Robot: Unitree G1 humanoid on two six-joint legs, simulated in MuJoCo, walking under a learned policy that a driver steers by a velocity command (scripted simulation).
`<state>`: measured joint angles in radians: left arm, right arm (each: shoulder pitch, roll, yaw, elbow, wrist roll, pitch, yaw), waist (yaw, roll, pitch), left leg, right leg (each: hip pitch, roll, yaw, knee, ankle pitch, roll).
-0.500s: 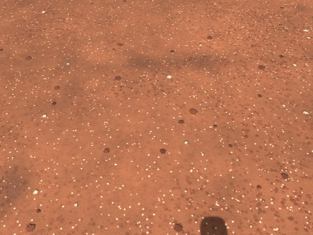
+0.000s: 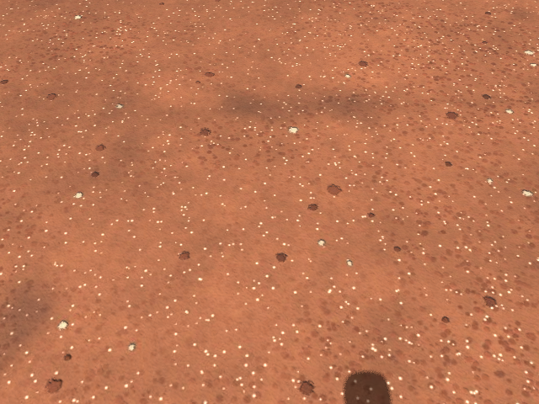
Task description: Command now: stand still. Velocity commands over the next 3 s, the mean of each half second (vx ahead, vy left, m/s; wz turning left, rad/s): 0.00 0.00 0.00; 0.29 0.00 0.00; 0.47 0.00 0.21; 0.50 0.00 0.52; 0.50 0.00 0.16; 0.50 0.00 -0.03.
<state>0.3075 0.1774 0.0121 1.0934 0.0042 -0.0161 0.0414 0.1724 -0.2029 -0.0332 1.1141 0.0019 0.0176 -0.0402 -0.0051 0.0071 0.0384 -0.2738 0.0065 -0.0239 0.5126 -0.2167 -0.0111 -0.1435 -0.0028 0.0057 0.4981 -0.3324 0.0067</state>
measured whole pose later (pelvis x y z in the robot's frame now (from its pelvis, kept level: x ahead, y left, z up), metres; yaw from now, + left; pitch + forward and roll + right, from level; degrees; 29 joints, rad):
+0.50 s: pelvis +0.00 +0.00 +0.00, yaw +0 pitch -1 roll +0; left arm 0.35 0.16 0.01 1.10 0.00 -0.02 0.04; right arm 0.21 -0.19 -0.02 1.12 0.00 0.01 -0.04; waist 0.00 0.01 0.04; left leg -0.28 0.01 -0.03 0.51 -0.22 -0.01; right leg -0.15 0.00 0.00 0.49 -0.33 0.01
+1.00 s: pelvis +0.14 +0.03 +0.01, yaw +0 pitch +1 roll +0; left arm 0.17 0.25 0.06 0.94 -0.03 -0.10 -0.01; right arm 0.48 -0.16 -0.01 1.10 0.00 -0.09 0.00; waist -0.06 -0.03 -0.02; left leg 0.01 -0.04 0.05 0.24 -0.27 0.05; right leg -0.64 -0.10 -0.01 0.99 -0.15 -0.04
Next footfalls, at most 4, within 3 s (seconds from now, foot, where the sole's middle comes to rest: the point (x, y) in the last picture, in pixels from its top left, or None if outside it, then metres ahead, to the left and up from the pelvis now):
1.22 right None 0.46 -0.12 -0.77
1.78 left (222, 324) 0.72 0.16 -0.77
2.30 right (246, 217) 1.10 0.10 -0.77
2.86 left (146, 181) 1.26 0.45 -0.77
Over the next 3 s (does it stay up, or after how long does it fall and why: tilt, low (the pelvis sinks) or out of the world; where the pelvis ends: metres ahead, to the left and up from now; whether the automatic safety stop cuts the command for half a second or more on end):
stays up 1.21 0.32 0.00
